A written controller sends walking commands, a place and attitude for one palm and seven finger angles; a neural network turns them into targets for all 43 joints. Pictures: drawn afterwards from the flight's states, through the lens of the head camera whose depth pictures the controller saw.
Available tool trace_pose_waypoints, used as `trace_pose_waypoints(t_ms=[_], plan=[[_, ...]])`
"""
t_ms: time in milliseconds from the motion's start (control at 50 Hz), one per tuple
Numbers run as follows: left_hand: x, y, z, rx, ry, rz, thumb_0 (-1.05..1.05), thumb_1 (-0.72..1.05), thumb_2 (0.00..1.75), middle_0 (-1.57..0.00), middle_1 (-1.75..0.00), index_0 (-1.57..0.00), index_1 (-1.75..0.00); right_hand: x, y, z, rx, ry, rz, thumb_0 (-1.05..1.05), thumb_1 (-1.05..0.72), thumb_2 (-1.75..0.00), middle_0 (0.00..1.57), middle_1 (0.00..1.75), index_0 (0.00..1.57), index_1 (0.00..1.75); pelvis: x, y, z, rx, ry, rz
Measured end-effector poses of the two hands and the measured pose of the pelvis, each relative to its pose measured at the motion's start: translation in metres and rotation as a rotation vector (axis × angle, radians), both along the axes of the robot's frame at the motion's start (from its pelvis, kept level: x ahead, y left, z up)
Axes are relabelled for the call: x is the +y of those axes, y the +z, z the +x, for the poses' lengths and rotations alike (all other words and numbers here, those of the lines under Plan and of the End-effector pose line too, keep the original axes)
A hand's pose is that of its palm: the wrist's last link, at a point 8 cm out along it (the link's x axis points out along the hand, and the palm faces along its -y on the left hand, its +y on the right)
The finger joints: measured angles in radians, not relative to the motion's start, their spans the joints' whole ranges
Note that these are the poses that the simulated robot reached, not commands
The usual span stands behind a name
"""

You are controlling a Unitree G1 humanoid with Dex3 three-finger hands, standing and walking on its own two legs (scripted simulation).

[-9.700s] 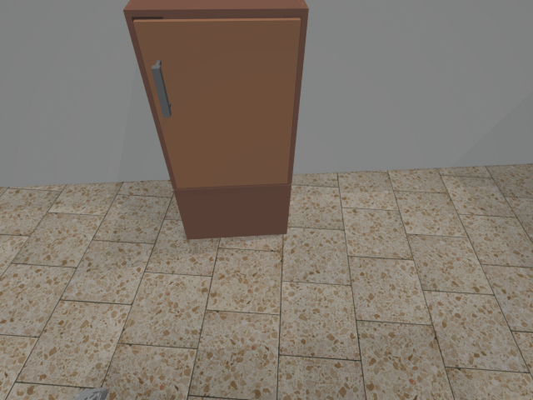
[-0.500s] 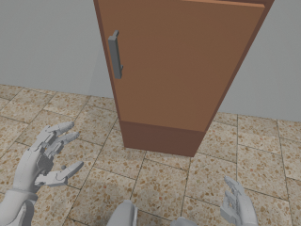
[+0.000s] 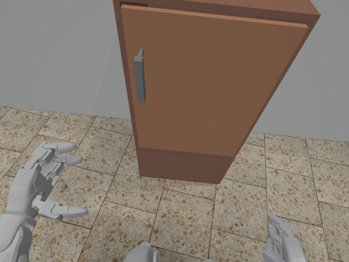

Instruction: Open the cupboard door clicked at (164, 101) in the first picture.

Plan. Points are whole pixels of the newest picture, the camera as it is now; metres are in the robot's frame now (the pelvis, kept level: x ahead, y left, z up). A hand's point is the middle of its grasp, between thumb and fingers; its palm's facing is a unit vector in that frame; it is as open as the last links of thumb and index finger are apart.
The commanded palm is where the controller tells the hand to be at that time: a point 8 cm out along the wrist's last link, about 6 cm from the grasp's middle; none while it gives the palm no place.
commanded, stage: raise the hand with hooked fingers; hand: left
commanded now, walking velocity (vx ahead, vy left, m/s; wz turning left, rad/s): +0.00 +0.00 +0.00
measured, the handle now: (141, 77) +0.57 +0.14 +0.07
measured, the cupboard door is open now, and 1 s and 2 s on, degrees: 0 0 0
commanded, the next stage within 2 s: move the hooked fingers beside the handle in 0.94 s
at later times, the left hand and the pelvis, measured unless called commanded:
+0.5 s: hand (36, 161) +0.28 +0.29 +0.09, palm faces +0.02 -1.00 -0.03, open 14.0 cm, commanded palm +0.25 +0.33 +0.09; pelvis -0.01 +0.01 +0.02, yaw +1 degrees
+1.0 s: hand (58, 164) +0.28 +0.25 +0.09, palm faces +0.01 -1.00 -0.02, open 14.0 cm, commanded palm +0.25 +0.30 +0.09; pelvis +0.00 -0.03 +0.02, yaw +1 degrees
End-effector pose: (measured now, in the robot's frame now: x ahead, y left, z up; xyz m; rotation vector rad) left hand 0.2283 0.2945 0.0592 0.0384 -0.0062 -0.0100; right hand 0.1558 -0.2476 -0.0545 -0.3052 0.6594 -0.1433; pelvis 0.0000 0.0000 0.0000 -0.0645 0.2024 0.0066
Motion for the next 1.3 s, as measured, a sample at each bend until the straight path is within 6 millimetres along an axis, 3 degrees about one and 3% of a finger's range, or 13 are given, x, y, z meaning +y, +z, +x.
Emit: trace_pose_waypoints(t_ms=[80, 220, 380, 480, 700, 1080, 1300], plan=[[0.019, 0.018, 0.004, -0.047, 0.041, 0.008, 0.00, -0.35, 0.36, -0.29, -1.10, -0.30, -1.10, 0.019, 0.009, 0.013, -0.037, 0.047, 0.023, 0.01, -0.91, -0.90, 0.20, 0.30, 0.21, 0.30, 0.006, 0.004, 0.000, -0.016, 0.010, -0.006], [0.033, 0.009, 0.009, 0.079, 0.017, -0.014, -0.01, -0.45, 0.32, -0.29, -1.17, -0.30, -1.17, 0.037, 0.013, 0.016, -0.038, 0.078, 0.043, 0.01, -0.90, -0.90, 0.21, 0.30, 0.21, 0.30, 0.012, 0.009, -0.005, -0.036, 0.018, -0.009], [0.045, 0.034, 0.017, -0.023, 0.039, 0.008, -0.01, -0.49, 0.30, -0.30, -1.19, -0.30, -1.19, 0.029, 0.012, -0.003, 0.019, 0.064, 0.018, 0.01, -0.90, -0.90, 0.21, 0.30, 0.21, 0.30, 0.011, 0.014, -0.007, -0.058, 0.018, -0.004], [0.053, 0.036, 0.028, 0.014, 0.034, -0.010, -0.01, -0.50, 0.30, -0.30, -1.20, -0.30, -1.20, 0.015, 0.010, -0.017, 0.060, 0.027, 0.005, 0.01, -0.90, -0.90, 0.21, 0.30, 0.21, 0.30, 0.007, 0.016, -0.008, -0.062, 0.020, -0.002], [0.029, 0.031, 0.030, 0.030, 0.011, -0.015, -0.01, -0.50, 0.30, -0.30, -1.20, -0.30, -1.20, -0.009, 0.010, -0.028, 0.072, -0.005, 0.000, 0.01, -0.90, -0.90, 0.20, 0.30, 0.21, 0.30, -0.006, 0.018, -0.005, -0.058, 0.009, 0.011], [0.005, 0.032, 0.032, 0.029, 0.017, -0.023, -0.01, -0.50, 0.30, -0.30, -1.20, -0.31, -1.20, -0.025, 0.002, -0.006, 0.044, 0.011, 0.035, 0.01, -0.90, -0.90, 0.20, 0.30, 0.21, 0.30, -0.030, 0.015, 0.000, -0.046, 0.010, 0.022], [0.004, 0.034, 0.066, -0.004, 0.005, -0.026, -0.01, -0.50, 0.30, -0.30, -1.20, -0.30, -1.20, -0.035, -0.007, -0.017, 0.106, -0.024, 0.010, 0.01, -0.91, -0.90, 0.20, 0.30, 0.21, 0.30, -0.031, 0.012, 0.001, -0.028, 0.009, 0.019]])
